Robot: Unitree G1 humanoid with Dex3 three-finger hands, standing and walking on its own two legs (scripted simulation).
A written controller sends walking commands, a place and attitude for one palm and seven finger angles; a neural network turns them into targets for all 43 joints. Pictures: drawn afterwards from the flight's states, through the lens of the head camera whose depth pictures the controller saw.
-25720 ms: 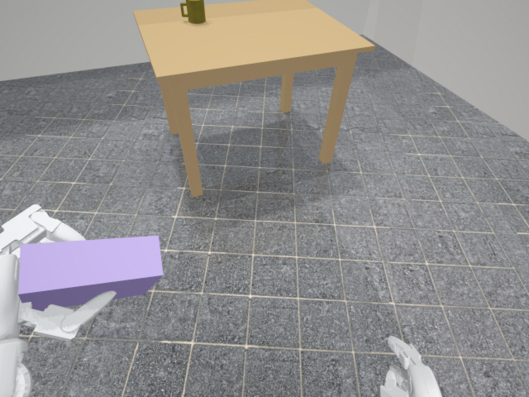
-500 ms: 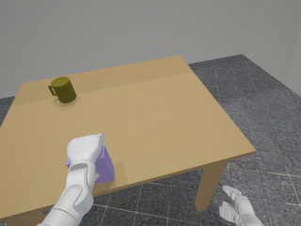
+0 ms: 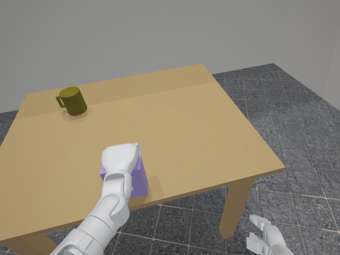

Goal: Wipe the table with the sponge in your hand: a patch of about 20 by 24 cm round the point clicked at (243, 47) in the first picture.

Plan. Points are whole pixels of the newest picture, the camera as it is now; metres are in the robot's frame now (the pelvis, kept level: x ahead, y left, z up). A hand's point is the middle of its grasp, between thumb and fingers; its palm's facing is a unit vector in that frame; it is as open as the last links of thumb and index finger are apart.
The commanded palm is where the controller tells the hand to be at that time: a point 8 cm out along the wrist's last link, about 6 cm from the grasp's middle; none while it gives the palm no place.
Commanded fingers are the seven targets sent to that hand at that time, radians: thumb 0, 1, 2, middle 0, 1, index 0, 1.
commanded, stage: wipe forward along the third lane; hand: left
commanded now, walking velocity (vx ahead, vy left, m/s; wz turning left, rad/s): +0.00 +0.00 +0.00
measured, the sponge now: (127, 182) +0.32 +0.17 -0.02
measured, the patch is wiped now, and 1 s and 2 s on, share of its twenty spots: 0.85 0.90 0.95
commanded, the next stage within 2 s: wipe back along the third lane in 1.64 s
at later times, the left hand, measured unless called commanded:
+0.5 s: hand (131, 157) +0.36 +0.17 +0.03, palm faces -0.08 -0.04 -1.00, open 9.4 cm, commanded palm +0.34 +0.17 +0.06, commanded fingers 0.00 0.10 1.30 -1.20 -1.60 -1.20 -1.60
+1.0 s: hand (129, 143) +0.42 +0.19 +0.03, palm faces -0.09 -0.03 -1.00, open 9.4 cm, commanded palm +0.40 +0.19 +0.06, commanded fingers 0.00 0.10 1.30 -1.20 -1.60 -1.20 -1.60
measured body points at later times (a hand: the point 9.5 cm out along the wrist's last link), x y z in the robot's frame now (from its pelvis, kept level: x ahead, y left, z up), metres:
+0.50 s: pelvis +0.00 -0.02 +0.00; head -0.01 -0.05 +0.45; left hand +0.36 +0.16 +0.08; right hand +0.17 -0.26 -0.12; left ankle +0.05 +0.12 -0.73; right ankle -0.01 -0.10 -0.73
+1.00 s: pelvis +0.00 -0.01 -0.01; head +0.02 -0.03 +0.44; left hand +0.42 +0.18 +0.08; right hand +0.11 -0.27 -0.14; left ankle +0.05 +0.12 -0.73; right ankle -0.01 -0.10 -0.73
